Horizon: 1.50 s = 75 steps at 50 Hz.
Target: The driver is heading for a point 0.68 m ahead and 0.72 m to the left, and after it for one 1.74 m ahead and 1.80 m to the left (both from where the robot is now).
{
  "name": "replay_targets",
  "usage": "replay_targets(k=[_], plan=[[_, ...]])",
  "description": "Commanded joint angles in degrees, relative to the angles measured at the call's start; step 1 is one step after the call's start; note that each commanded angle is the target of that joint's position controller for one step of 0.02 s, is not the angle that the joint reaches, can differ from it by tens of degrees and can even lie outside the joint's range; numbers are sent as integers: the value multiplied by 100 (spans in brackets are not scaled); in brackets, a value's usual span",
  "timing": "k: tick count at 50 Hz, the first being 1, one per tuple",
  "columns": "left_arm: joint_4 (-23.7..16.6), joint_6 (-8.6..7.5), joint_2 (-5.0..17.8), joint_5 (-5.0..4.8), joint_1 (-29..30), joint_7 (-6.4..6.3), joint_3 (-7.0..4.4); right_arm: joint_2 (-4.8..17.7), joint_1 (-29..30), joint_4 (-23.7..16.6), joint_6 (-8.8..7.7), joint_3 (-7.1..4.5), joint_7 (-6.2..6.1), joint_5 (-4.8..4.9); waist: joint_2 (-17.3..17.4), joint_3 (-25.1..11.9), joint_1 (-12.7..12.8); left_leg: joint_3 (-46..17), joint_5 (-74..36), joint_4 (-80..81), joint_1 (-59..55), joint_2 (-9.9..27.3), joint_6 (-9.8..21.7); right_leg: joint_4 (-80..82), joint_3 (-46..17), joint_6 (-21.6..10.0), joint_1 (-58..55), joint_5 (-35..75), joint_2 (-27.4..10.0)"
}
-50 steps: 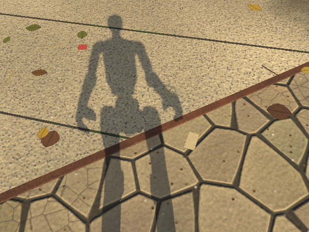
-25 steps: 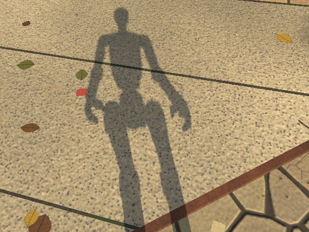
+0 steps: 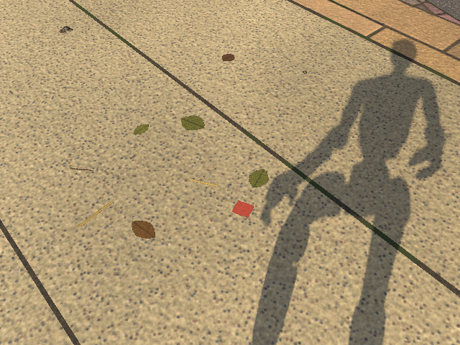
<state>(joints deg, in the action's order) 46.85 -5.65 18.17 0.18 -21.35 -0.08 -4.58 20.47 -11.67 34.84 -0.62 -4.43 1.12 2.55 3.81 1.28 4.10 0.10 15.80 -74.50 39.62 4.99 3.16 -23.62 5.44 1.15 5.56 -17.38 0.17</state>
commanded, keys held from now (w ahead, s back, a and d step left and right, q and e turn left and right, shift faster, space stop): w+q+shift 1.00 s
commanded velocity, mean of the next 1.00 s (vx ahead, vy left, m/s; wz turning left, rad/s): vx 1.00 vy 0.00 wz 0.99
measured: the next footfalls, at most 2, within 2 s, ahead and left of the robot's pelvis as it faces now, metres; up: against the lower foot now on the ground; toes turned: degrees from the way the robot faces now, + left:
left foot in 0.24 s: +0.41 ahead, +0.09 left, +0.00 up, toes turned +18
right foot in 0.66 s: +0.86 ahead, +0.04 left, +0.00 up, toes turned +46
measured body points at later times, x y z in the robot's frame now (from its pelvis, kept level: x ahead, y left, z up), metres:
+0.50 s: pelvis +0.44 +0.05 +0.00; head +0.45 +0.06 +0.45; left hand +0.56 +0.37 -0.04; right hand +0.57 -0.19 -0.11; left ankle +0.37 +0.08 -0.73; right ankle +0.69 -0.07 -0.66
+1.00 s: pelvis +0.81 +0.20 -0.01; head +0.80 +0.23 +0.44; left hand +0.54 +0.33 -0.14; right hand +1.15 +0.28 -0.05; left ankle +0.81 +0.42 -0.65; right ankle +0.83 +0.01 -0.73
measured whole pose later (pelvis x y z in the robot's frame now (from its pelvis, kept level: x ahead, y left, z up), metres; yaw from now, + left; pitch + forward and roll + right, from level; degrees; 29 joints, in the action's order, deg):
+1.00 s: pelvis +0.81 +0.20 -0.01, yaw +58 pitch -1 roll -4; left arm 48.3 -5.1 18.6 0.7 -26.2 -0.5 -4.6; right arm 18.7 -4.7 31.6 -0.5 -3.5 2.4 2.2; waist 1.8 2.4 6.1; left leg 0.3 2.5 -62.1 48.6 6.8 3.3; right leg -15.9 12.0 2.5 -7.7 -22.0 1.1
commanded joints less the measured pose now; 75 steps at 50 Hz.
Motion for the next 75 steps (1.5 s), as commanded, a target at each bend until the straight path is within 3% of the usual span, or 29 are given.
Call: replay_targets(k=[1,5,8,11,12,13,14,15,17,20,23,29,32,33,34,35,38,42,52,56,57,58,59,60,62,64,66,71,75], plan=[[-402,-142,308,16,798,-17,7,-259,122,-552,-15,157,117,-46,-690,460,-451,-502,-726,478,864,482,-57,1378,-857,-800,59,1433,-1511],[-261,-157,717,38,488,-77,-48,-156,1002,-699,-119,181,290,-69,-229,835,-175,195,-2041,2215,414,184,110,1714,254,-502,-106,2206,-1225],[-181,-74,1165,64,84,-145,-113,95,1298,-801,-204,81,415,-32,-585,558,-277,1028,-1941,2988,-675,-547,377,1031,714,-208,-652,5990,-1192],[-402,103,1550,24,431,-218,-223,816,-927,-289,-66,-316,350,50,-1248,-640,-1659,1020,-1015,2851,-3338,-1013,806,-1956,624,-293,-313,8881,-1463],[-523,48,1341,-48,743,-175,-176,1080,-2214,159,9,-485,229,50,-688,-968,-2213,284,-1471,3564,-5317,-730,1114,-4102,609,-204,1075,6194,-965],[-763,-184,189,141,736,-87,155,1299,-2072,272,58,-455,139,-16,1495,-705,-1552,-1198,-2035,3617,-6157,-178,1504,-6849,307,-70,3025,-1181,341],[-1237,-461,200,-138,16,22,280,1261,-1429,-190,-131,-320,134,-236,1613,-2263,-828,-4772,1316,5056,-7083,1024,2768,-7584,-1340,-154,4455,-1523,430],[-1334,-589,834,-249,961,51,184,814,-1509,-252,-215,-308,111,-214,282,-1750,-1274,-5196,2592,6028,-6439,996,2298,-6854,-1540,-363,4586,-795,94],[-1282,-537,624,-169,1114,-24,194,607,-865,-176,-420,-213,143,-232,-1120,-316,-528,-4417,1650,6224,-4258,716,1871,-5572,-1520,-315,4019,-260,-311],[-1153,-246,648,-10,805,-30,116,333,-295,-192,-447,-110,40,-234,-722,270,-17,-3151,589,6292,-2348,44,1765,-4402,-1517,58,3081,-164,-557],[-1552,-205,247,138,1839,-22,253,363,-386,-74,-424,-119,-153,-106,-557,646,-331,-2182,-106,6341,-1073,-475,1552,-2653,-1073,316,2356,1148,-443],[-1824,-235,455,-231,2516,68,80,434,-942,253,-318,-226,-260,61,88,239,-781,-2497,720,5572,-1927,-446,848,-625,-1350,436,1216,2335,-100],[-1550,-269,897,-310,1064,28,-233,308,-883,265,-225,-192,-195,-90,260,-546,95,-2465,-963,3776,-2599,-445,476,-751,-1166,148,-49,1183,-140],[-1366,-228,1066,-260,-305,-43,-292,-91,-760,99,-217,-30,-121,-265,-17,-1621,727,-2057,-866,1849,-1672,-663,241,-1296,-1712,-42,-2024,285,-811],[-1224,-202,1699,80,-625,39,-343,-859,-1946,-200,-294,199,-70,90,-3037,-2660,-70,-1441,1858,-476,178,-1278,-11,227,-5428,-1069,-3698,-2353,-2415],[-1313,-161,1286,41,-262,106,-283,-355,-1682,-139,-260,219,-136,298,-3099,-2189,30,-1097,1220,-1228,1057,-626,-14,885,-6433,-1111,-3256,-4085,-2561],[-1140,-17,628,64,266,4,-114,226,-119,-312,-185,44,-120,-128,-760,-345,168,-633,301,-846,913,-32,-15,731,-3477,-751,-1118,-1134,-1804],[-747,-86,206,-49,547,3,4,-128,5,-497,15,72,-1,59,-1075,175,-283,-647,215,-316,734,440,43,1147,-2053,-765,-190,-42,-1605],[-339,-32,1018,50,242,-65,-114,-48,1362,-768,-140,114,332,-25,-426,856,-196,712,-1894,2728,-106,-154,340,1542,741,-347,-565,4115,-1247],[-438,155,1526,-31,386,-129,-229,742,-812,-299,-27,-330,271,34,-1294,-557,-1612,954,-713,2910,-3202,-968,859,-1670,698,-492,-550,8691,-1568],[-504,101,1352,-95,717,-127,-169,981,-2147,166,39,-499,158,21,-754,-877,-2248,245,-1253,3804,-5209,-708,1160,-3743,667,-353,810,6432,-1130],[-682,-78,100,126,330,-55,191,1202,-1950,361,17,-415,99,-41,1491,-718,-1295,-1362,-1707,3715,-6150,-11,1361,-6123,346,-261,2731,-1236,11],[-1013,-341,176,-200,-257,20,293,1047,-1454,-49,-160,-298,102,-231,1634,-2333,-799,-4658,1394,5234,-6956,1154,2491,-6982,-1153,-332,3873,-1452,237],[-949,-436,802,-382,579,21,160,614,-1651,64,-263,-269,115,-208,286,-1691,-1269,-4803,2265,6060,-6239,1150,2052,-6559,-1327,-471,4051,-736,-95],[-1030,-392,540,-304,1076,-62,214,474,-948,152,-480,-169,149,-229,-985,-313,-683,-3900,1460,6218,-4288,944,1686,-5580,-1273,-459,3784,-127,-555],[-824,-187,482,-186,640,-12,188,139,-421,127,-547,-36,126,-382,-677,24,-189,-2885,862,6271,-2975,484,1504,-5066,-1309,-349,3098,190,-865],[-806,-21,328,-102,721,-14,208,-33,-466,283,-560,32,73,-261,-587,319,-131,-2153,516,6500,-2390,264,1386,-4519,-1135,-163,3118,364,-1054],[-1277,-120,-22,28,2271,117,379,49,-1090,564,-603,45,-129,-216,-484,681,-790,-864,-884,6789,-1982,-178,1122,-1966,-552,153,2873,3080,-757],[-1529,-189,52,-153,2964,264,326,132,-1699,965,-564,53,-85,-100,-287,793,-1091,-789,-1245,6921,-3180,176,962,-592,-450,-52,2774,3446,-412]])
